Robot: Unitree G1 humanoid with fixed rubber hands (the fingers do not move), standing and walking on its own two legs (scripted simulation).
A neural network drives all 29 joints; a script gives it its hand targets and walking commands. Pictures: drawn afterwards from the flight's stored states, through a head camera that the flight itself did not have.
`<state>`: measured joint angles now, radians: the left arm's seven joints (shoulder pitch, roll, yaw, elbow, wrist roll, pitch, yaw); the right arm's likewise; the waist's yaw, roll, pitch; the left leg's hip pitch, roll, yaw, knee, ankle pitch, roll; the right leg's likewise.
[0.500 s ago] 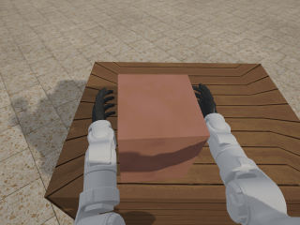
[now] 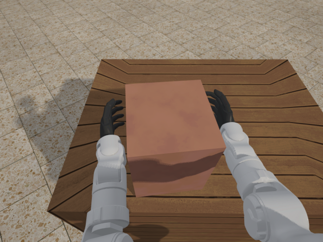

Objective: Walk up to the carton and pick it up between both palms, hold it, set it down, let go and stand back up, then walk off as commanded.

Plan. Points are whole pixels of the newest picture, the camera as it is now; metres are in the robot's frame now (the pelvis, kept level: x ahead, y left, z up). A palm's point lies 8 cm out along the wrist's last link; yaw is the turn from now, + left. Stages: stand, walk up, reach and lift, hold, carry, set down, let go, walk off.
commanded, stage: set down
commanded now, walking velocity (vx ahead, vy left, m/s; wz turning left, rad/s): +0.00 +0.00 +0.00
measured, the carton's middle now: (166, 141) +0.39 +0.04 +0.00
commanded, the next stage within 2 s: none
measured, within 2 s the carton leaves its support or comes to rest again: neither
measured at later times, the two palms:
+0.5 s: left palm (107, 137) +0.35 +0.18 +0.08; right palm (222, 119) +0.42 -0.10 +0.08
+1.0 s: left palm (107, 137) +0.35 +0.18 +0.07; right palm (221, 119) +0.42 -0.10 +0.07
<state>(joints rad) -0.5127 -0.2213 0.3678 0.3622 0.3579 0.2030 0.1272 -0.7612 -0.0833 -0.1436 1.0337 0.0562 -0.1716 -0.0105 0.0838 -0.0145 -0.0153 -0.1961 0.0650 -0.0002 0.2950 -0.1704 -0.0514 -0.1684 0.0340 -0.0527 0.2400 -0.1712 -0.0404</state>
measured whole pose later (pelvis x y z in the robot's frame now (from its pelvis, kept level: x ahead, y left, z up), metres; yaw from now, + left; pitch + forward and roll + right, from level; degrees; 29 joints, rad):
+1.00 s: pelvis +0.00 +0.00 +0.00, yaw +0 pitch +6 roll +0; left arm -0.52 -0.24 0.44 0.47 0.37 0.05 0.12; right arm -0.80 -0.08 -0.22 1.10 -0.07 -0.24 0.02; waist 0.09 -0.01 -0.02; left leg -0.20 0.07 0.01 0.27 -0.17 -0.05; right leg -0.19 0.03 -0.06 0.25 -0.17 -0.04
